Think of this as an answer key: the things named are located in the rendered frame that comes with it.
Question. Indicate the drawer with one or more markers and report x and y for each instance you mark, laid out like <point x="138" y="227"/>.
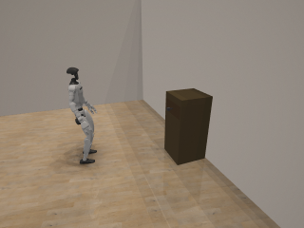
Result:
<point x="176" y="111"/>

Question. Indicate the right robot foot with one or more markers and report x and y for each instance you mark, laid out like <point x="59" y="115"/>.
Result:
<point x="82" y="161"/>

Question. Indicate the right robot upper arm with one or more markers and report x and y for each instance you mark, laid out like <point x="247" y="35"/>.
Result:
<point x="71" y="94"/>

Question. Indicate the cabinet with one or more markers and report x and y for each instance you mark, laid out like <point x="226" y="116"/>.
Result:
<point x="185" y="140"/>

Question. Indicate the left robot hand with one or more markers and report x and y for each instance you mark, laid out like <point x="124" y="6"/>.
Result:
<point x="90" y="109"/>

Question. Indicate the robot left forearm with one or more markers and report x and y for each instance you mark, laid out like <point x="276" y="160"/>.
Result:
<point x="86" y="102"/>

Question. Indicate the right robot thigh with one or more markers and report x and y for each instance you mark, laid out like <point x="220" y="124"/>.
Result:
<point x="89" y="136"/>

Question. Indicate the right robot hand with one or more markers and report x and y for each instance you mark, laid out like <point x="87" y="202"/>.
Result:
<point x="84" y="126"/>

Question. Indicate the robot right forearm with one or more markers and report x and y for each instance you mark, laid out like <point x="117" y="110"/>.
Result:
<point x="76" y="112"/>

